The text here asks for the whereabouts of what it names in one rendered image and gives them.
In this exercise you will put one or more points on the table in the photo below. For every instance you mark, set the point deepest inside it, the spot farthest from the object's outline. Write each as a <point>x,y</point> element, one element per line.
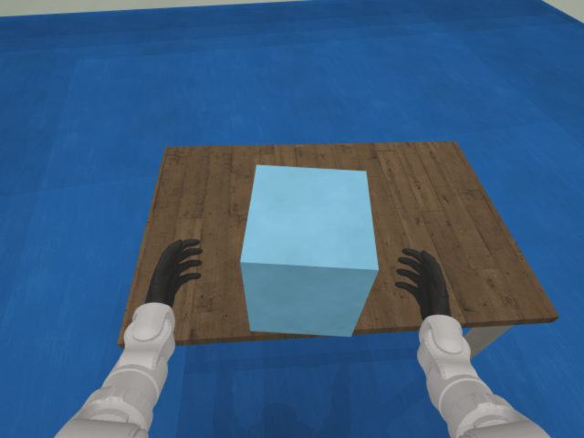
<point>423,196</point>

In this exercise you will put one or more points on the robot left forearm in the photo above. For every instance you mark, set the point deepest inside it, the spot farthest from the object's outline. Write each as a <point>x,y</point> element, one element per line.
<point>134,385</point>

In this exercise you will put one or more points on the left robot hand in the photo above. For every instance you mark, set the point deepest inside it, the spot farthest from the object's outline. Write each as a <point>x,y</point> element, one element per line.
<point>166,279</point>

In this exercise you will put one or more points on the right robot hand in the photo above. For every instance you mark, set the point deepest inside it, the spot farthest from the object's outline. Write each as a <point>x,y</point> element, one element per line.
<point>430,293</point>

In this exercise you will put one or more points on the robot right upper arm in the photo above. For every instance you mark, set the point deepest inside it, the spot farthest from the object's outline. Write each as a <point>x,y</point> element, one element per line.
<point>521,429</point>

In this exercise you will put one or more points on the robot right forearm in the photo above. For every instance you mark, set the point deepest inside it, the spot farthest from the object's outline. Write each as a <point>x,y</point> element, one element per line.
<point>461,397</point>

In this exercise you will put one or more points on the carton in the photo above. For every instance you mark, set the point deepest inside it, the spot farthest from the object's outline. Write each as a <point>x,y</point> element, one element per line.
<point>309,256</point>

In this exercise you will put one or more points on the robot left upper arm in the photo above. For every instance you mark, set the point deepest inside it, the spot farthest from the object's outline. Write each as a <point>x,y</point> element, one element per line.
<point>87,428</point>

